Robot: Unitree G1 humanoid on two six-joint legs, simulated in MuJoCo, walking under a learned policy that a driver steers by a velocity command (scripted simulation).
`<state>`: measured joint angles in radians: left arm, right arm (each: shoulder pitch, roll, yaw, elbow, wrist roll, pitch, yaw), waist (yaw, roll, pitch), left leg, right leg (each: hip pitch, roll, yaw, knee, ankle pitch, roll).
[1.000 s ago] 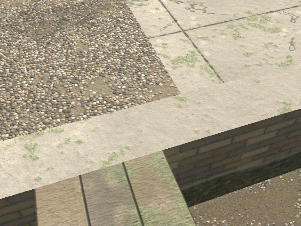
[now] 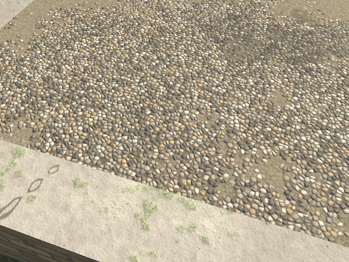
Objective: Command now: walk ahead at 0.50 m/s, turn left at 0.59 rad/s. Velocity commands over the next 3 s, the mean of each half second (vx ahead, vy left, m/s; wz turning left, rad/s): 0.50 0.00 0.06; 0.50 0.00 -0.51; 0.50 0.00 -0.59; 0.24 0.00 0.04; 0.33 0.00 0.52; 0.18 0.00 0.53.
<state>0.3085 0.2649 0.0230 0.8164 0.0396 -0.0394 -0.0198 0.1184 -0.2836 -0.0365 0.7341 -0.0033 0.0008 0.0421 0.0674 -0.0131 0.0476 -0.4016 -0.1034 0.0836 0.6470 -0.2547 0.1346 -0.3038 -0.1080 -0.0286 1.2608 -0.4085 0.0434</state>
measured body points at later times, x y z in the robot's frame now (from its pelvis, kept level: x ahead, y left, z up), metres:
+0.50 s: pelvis +0.32 +0.00 -0.01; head +0.35 +0.02 +0.44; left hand +0.49 +0.24 -0.11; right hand +0.30 -0.25 -0.14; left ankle +0.08 +0.04 -0.66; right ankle +0.41 -0.05 -0.72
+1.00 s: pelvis +0.61 +0.03 +0.02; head +0.63 +0.04 +0.46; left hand +0.72 +0.29 -0.11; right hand +0.68 -0.25 -0.08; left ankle +0.69 +0.12 -0.72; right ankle +0.47 -0.04 -0.63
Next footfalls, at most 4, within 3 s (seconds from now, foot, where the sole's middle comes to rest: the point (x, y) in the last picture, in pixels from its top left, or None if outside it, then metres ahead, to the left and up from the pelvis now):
0.48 right None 0.45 -0.05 -0.75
0.90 left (165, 197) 0.73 0.11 -0.75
1.40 right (241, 163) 0.91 -0.21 -0.75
1.92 left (243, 123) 1.15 -0.24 -0.75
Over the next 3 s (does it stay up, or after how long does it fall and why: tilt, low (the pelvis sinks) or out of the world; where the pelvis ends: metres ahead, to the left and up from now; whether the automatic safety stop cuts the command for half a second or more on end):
stays up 1.24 -0.31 0.02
